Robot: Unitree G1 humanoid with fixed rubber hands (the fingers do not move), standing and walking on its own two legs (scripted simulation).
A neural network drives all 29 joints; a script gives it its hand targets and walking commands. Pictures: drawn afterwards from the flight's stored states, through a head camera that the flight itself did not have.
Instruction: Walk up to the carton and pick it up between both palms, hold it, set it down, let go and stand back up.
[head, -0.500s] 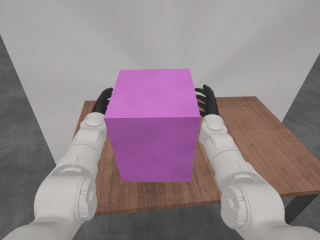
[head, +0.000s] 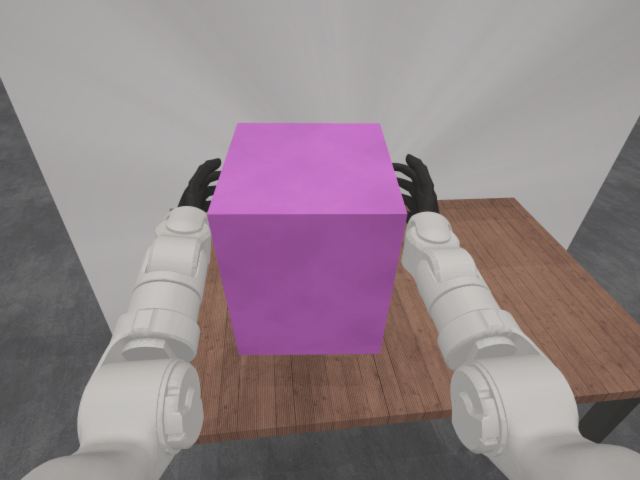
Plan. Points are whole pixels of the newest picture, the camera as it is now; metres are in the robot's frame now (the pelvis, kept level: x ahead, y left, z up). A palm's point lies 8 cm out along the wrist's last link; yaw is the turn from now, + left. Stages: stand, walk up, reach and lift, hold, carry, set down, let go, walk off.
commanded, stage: reach and lift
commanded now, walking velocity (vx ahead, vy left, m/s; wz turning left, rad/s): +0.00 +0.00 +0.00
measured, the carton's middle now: (309, 239) +0.41 +0.00 +0.14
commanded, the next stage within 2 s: hold in 0.96 s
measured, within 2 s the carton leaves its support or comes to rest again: neither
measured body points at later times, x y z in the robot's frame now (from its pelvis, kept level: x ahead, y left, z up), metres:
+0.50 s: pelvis -0.01 +0.00 +0.00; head -0.09 +0.03 +0.44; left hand +0.39 +0.15 +0.20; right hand +0.38 -0.14 +0.22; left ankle +0.03 +0.12 -0.75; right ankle +0.02 -0.13 -0.75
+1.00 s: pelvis +0.00 +0.00 +0.00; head -0.08 +0.02 +0.44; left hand +0.39 +0.15 +0.22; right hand +0.39 -0.14 +0.23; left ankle +0.03 +0.12 -0.75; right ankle +0.02 -0.13 -0.75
